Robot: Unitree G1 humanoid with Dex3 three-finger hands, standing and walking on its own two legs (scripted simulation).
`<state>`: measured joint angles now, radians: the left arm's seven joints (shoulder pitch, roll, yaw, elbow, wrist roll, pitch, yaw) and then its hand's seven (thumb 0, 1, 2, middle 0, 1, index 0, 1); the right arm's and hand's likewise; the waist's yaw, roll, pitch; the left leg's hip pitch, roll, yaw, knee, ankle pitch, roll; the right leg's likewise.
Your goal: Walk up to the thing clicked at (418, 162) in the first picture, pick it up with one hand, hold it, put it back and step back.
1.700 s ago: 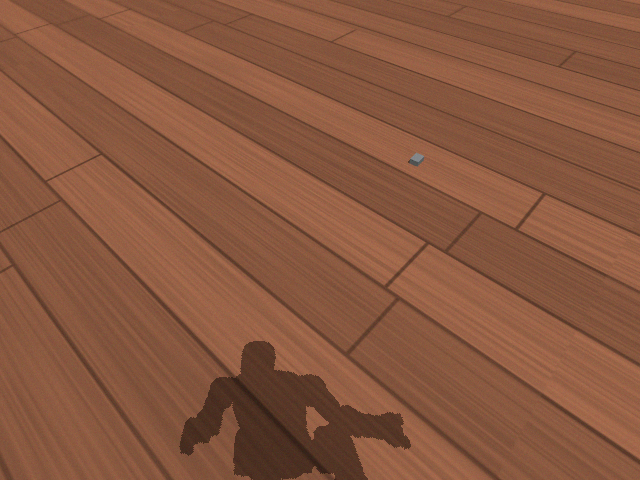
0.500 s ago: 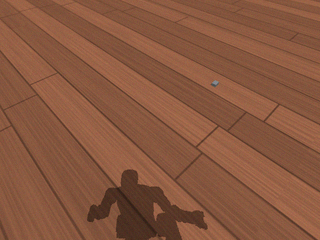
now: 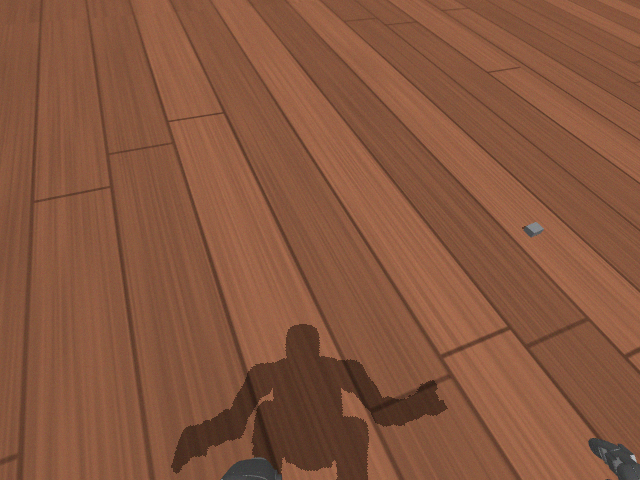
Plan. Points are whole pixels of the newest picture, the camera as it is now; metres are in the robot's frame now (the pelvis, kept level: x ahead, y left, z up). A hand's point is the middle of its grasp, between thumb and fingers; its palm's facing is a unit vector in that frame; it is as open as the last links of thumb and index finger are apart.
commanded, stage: walk up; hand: left
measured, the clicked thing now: (533, 229) +1.26 -0.89 -0.73
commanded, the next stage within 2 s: none
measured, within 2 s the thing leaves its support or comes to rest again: neither
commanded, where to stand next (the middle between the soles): +1.13 -1.29 m, yaw +32 degrees
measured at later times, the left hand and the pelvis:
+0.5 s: hand out of the picture +0.10 +0.09 -0.10, palm faces +0.29 -0.88 -0.37, open 7.4 cm; pelvis +0.17 -0.19 +0.03, yaw +15 degrees
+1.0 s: hand (361, 307) +0.42 -0.03 -0.12, palm faces +0.26 -0.90 -0.35, open 7.4 cm; pelvis +0.37 -0.36 -0.01, yaw +21 degrees
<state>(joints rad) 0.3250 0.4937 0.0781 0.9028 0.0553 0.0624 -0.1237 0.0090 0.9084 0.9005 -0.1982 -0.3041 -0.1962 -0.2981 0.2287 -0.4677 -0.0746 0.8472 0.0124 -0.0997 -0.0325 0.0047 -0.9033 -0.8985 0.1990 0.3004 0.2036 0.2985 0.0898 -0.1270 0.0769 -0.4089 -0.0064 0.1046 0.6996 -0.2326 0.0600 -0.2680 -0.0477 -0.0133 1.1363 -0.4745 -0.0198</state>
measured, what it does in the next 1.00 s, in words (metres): walks ahead, turning left: right foot, then left foot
